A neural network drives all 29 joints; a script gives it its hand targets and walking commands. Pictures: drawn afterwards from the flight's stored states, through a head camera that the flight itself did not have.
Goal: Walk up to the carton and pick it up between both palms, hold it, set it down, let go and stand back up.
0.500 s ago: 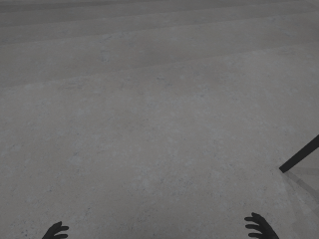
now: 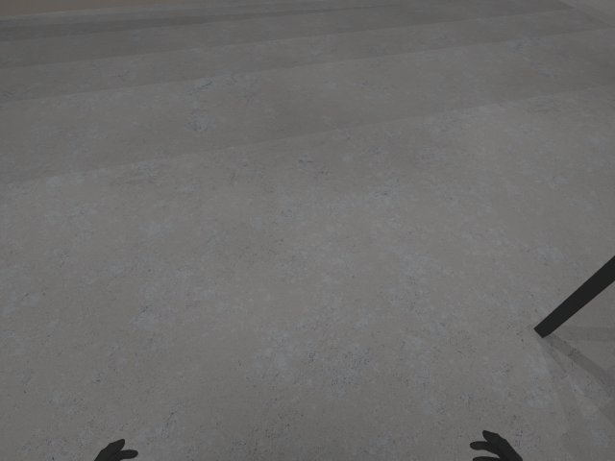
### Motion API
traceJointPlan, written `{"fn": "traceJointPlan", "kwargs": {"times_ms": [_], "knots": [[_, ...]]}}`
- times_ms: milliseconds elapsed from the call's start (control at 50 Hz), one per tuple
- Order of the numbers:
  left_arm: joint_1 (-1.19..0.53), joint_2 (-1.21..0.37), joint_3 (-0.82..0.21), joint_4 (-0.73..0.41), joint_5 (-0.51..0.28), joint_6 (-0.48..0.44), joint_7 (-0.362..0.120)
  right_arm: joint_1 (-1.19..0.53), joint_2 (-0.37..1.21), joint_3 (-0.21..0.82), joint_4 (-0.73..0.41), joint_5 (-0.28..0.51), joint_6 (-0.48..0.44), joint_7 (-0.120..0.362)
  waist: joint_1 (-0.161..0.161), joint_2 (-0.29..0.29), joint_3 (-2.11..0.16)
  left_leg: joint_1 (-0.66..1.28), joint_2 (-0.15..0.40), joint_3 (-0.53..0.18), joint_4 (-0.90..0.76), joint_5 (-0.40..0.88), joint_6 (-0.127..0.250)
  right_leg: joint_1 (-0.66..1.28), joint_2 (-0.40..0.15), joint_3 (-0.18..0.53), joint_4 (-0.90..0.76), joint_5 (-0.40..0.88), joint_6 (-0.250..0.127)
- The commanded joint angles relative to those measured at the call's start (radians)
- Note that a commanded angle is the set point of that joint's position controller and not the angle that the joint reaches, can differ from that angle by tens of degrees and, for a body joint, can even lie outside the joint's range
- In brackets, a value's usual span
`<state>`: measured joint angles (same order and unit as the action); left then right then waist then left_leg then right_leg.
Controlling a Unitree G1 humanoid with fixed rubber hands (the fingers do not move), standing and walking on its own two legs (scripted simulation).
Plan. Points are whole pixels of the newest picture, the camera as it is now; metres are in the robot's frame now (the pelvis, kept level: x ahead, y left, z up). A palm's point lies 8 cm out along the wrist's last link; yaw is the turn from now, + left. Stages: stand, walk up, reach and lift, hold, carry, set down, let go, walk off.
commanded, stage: stand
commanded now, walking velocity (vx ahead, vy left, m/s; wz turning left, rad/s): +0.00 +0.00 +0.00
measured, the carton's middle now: out of the picture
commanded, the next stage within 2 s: walk up in 1.26 s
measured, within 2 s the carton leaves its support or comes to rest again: neither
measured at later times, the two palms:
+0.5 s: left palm out of the picture +0.09 +0.28 -0.11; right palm out of the picture +0.08 -0.28 -0.11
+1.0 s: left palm out of the picture +0.07 +0.28 -0.11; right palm out of the picture +0.06 -0.28 -0.11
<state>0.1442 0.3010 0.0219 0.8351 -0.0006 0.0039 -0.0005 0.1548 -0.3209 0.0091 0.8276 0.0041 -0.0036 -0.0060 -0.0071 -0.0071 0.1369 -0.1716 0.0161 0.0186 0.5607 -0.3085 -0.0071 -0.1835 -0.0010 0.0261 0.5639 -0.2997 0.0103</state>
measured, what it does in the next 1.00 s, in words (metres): stands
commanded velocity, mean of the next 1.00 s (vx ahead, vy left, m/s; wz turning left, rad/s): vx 0.00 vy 0.00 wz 0.00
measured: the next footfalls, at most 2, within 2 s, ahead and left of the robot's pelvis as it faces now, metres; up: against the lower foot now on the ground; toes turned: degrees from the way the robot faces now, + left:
right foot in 1.74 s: +0.04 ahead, -0.22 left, +0.00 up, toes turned -23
left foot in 2.00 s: +0.11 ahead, -0.04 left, +0.00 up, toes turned -26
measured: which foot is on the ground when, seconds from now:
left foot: down 0.00-1.00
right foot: down 0.00-1.00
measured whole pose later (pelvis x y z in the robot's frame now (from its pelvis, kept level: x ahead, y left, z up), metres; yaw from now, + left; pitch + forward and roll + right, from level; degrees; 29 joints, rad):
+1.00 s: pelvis +0.00 +0.00 +0.01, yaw -1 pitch -5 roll +0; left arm 0.14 0.30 0.02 1.08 -0.01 -0.02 0.02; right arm 0.15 -0.30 -0.01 1.09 0.01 -0.02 -0.02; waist -0.01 -0.01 0.08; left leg -0.07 0.02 0.03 0.36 -0.21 -0.01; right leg -0.09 0.00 0.03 0.37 -0.20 0.01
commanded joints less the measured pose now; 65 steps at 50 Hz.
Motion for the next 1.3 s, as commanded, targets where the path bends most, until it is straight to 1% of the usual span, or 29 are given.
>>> {"fn": "traceJointPlan", "kwargs": {"times_ms": [0,40,60,100,140,160,180,260,300,320,340,380,420,460,480,600,680,720,760,980,1020,1060,1100,1140,1180,1200,1240,1260,1280], "knots": [[-0.058,0.197,0.048,-0.086,-0.005,-0.038,0.007,-0.051,-0.192,-0.059,-0.082,0.002,-0.030,-0.015,-0.012,0.032,-0.184,0.044,0.096,-0.069,-0.130,0.206,0.023,0.047,-0.110,0.079,-0.141,0.227,-0.034],[-0.092,0.192,0.051,-0.081,-0.002,-0.038,0.008,-0.031,-0.196,-0.063,-0.037,0.005,-0.038,-0.013,-0.007,-0.018,-0.155,0.051,0.097,-0.077,-0.150,0.201,0.020,0.033,-0.107,0.080,-0.166,0.220,-0.036],[-0.046,0.175,0.044,-0.071,-0.004,-0.037,0.013,-0.065,-0.205,-0.062,-0.043,0.003,-0.030,-0.010,0.013,0.009,-0.163,0.041,0.111,-0.082,-0.150,0.209,0.028,0.045,-0.115,0.086,-0.171,0.208,-0.042],[-0.076,0.219,0.057,-0.048,-0.004,-0.041,0.015,-0.053,-0.199,-0.058,-0.013,0.005,-0.026,-0.007,-0.002,-0.036,-0.115,0.024,0.107,-0.090,-0.182,0.141,0.025,0.017,-0.115,0.100,-0.193,0.137,-0.039],[-0.012,0.247,0.062,-0.013,-0.007,-0.041,0.015,-0.060,-0.198,-0.053,-0.001,0.007,-0.033,0.000,0.012,0.035,-0.167,0.050,0.105,-0.088,-0.190,0.200,0.023,0.071,-0.114,0.081,-0.193,0.196,-0.025],[-0.060,0.254,0.067,0.002,-0.007,-0.040,0.018,-0.042,-0.208,-0.060,0.015,0.005,-0.036,-0.010,-0.012,-0.019,-0.144,0.044,0.109,-0.089,-0.195,0.200,0.029,0.063,-0.123,0.100,-0.212,0.234,-0.024],[-0.058,0.220,0.057,-0.005,-0.007,-0.042,0.017,-0.041,-0.204,-0.052,0.036,0.008,-0.031,-0.015,-0.007,0.026,-0.149,0.042,0.113,-0.082,-0.206,0.195,0.021,0.080,-0.124,0.097,-0.203,0.208,-0.027],[-0.059,0.200,0.047,0.034,-0.014,-0.040,0.019,-0.066,-0.239,-0.059,0.063,0.000,-0.038,-0.016,0.004,0.019,-0.165,0.075,0.130,-0.093,-0.199,0.293,0.025,0.093,-0.118,0.074,-0.209,0.292,-0.028],[-0.054,0.215,0.054,0.060,-0.011,-0.040,0.025,-0.061,-0.185,-0.054,0.068,0.002,-0.042,-0.015,0.003,-0.049,-0.150,0.066,0.121,-0.102,-0.221,0.227,0.023,0.086,-0.121,0.076,-0.222,0.259,-0.026],[-0.050,0.211,0.047,0.060,-0.012,-0.045,0.021,-0.021,-0.236,-0.062,0.084,0.004,-0.041,-0.015,-0.014,-0.020,-0.156,0.068,0.121,-0.082,-0.232,0.212,0.024,0.098,-0.125,0.083,-0.229,0.243,-0.018],[-0.026,0.226,0.053,0.079,-0.005,-0.038,0.024,-0.056,-0.227,-0.068,0.101,0.006,-0.041,-0.019,0.010,0.029,-0.146,0.081,0.117,-0.087,-0.231,0.235,0.018,0.081,-0.124,0.081,-0.231,0.236,-0.025],[-0.038,0.202,0.037,0.079,-0.008,-0.045,0.021,-0.043,-0.209,-0.060,0.104,0.008,-0.033,-0.020,0.001,-0.034,-0.128,0.062,0.119,-0.095,-0.217,0.251,0.015,0.072,-0.111,0.062,-0.220,0.266,-0.022],[-0.071,0.231,0.042,0.092,-0.010,-0.039,0.023,-0.028,-0.230,-0.067,0.123,0.008,-0.039,-0.017,-0.024,0.028,-0.164,0.082,0.115,-0.072,-0.228,0.252,0.017,0.084,-0.123,0.083,-0.232,0.309,-0.016],[-0.047,0.238,0.051,0.111,-0.010,-0.041,0.024,-0.030,-0.227,-0.067,0.137,0.004,-0.040,-0.020,-0.002,-0.013,-0.133,0.074,0.116,-0.092,-0.235,0.296,0.017,0.085,-0.111,0.065,-0.223,0.312,-0.018],[-0.020,0.224,0.050,0.129,-0.016,-0.043,0.023,-0.050,-0.243,-0.071,0.135,-0.002,-0.042,-0.020,0.012,0.016,-0.168,0.068,0.128,-0.076,-0.235,0.276,0.027,0.116,-0.121,0.072,-0.237,0.311,-0.016],[-0.046,0.214,0.051,0.150,-0.006,-0.047,0.033,-0.057,-0.227,-0.068,0.157,-0.005,-0.046,-0.030,0.012,-0.005,-0.149,0.066,0.133,-0.083,-0.249,0.280,0.031,0.114,-0.133,0.087,-0.255,0.318,-0.026],[-0.039,0.228,0.051,0.172,-0.003,-0.040,0.033,-0.048,-0.217,-0.067,0.179,0.002,-0.038,-0.025,0.013,0.039,-0.106,0.075,0.117,-0.070,-0.266,0.287,0.011,0.075,-0.123,0.084,-0.251,0.289,-0.025],[-0.040,0.215,0.045,0.165,-0.008,-0.046,0.037,-0.039,-0.178,-0.059,0.182,0.008,-0.032,-0.016,0.005,-0.016,-0.130,0.093,0.123,-0.076,-0.259,0.278,0.016,0.085,-0.115,0.073,-0.256,0.289,-0.017],[-0.032,0.211,0.048,0.171,-0.010,-0.039,0.031,-0.042,-0.208,-0.067,0.190,0.011,-0.039,-0.023,0.000,0.026,-0.139,0.089,0.123,-0.065,-0.268,0.221,0.021,0.090,-0.121,0.088,-0.277,0.272,-0.015],[-0.058,0.224,0.038,0.181,0.000,-0.041,0.031,-0.014,-0.199,-0.073,0.200,-0.001,-0.043,-0.026,-0.010,-0.027,-0.122,0.106,0.131,-0.081,-0.293,0.254,0.017,0.065,-0.125,0.081,-0.268,0.277,-0.026],[-0.030,0.203,0.040,0.181,-0.012,-0.047,0.029,-0.011,-0.190,-0.066,0.206,0.003,-0.039,-0.024,-0.002,0.045,-0.124,0.083,0.130,-0.069,-0.269,0.235,0.026,0.087,-0.130,0.094,-0.289,0.272,-0.023],[-0.035,0.213,0.045,0.177,-0.012,-0.038,0.030,-0.009,-0.178,-0.063,0.201,0.001,-0.038,-0.027,-0.015,-0.016,-0.087,0.078,0.125,-0.071,-0.292,0.176,0.015,0.050,-0.121,0.096,-0.300,0.210,-0.020],[-0.017,0.203,0.045,0.182,-0.007,-0.038,0.034,-0.030,-0.179,-0.059,0.207,-0.006,-0.030,-0.017,0.021,-0.006,-0.098,0.073,0.128,-0.073,-0.284,0.204,0.022,0.080,-0.114,0.074,-0.283,0.250,-0.022],[-0.025,0.192,0.042,0.181,-0.007,-0.039,0.030,0.017,-0.184,-0.065,0.206,0.010,-0.036,-0.017,-0.009,0.031,-0.059,0.039,0.120,-0.050,-0.296,0.162,0.012,0.061,-0.136,0.104,-0.292,0.256,-0.017],[-0.010,0.226,0.057,0.179,-0.002,-0.035,0.030,0.025,-0.186,-0.064,0.213,0.008,-0.040,-0.027,0.007,-0.002,-0.058,0.042,0.134,-0.087,-0.302,0.122,0.019,0.047,-0.131,0.110,-0.299,0.167,-0.027],[-0.024,0.220,0.055,0.185,0.002,-0.038,0.036,0.011,-0.179,-0.061,0.217,-0.008,-0.042,-0.025,0.001,0.039,-0.117,0.084,0.135,-0.089,-0.298,0.194,0.024,0.073,-0.123,0.094,-0.285,0.201,-0.029],[-0.014,0.221,0.048,0.180,-0.005,-0.044,0.032,0.025,-0.200,-0.073,0.206,-0.002,-0.041,-0.027,-0.009,-0.028,-0.114,0.098,0.140,-0.085,-0.283,0.221,0.021,0.055,-0.123,0.098,-0.289,0.221,-0.024],[-0.034,0.170,0.036,0.180,-0.004,-0.047,0.033,0.008,-0.187,-0.073,0.212,0.002,-0.035,-0.023,-0.008,0.025,-0.109,0.088,0.132,-0.066,-0.284,0.197,0.018,0.054,-0.125,0.106,-0.290,0.237,-0.025],[-0.027,0.192,0.047,0.180,-0.006,-0.042,0.034,0.034,-0.190,-0.075,0.214,0.006,-0.042,-0.025,-0.005,-0.010,-0.096,0.079,0.137,-0.090,-0.288,0.187,0.023,0.073,-0.126,0.105,-0.293,0.247,-0.031]]}}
